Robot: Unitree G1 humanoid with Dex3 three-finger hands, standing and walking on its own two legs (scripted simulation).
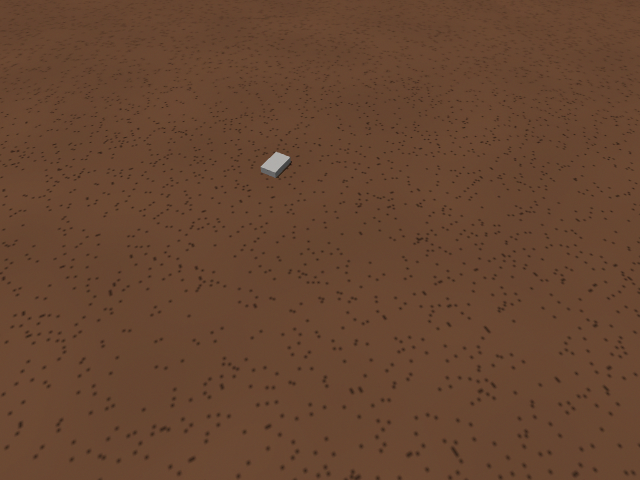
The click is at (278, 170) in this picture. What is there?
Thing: flat box
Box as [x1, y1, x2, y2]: [261, 152, 290, 177]
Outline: 288,156 275,152 261,166 261,171 275,177 290,162
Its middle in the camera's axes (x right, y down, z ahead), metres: -0.22 -0.36 +1.89
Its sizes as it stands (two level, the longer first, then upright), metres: 0.133 0.084 0.033
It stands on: the floor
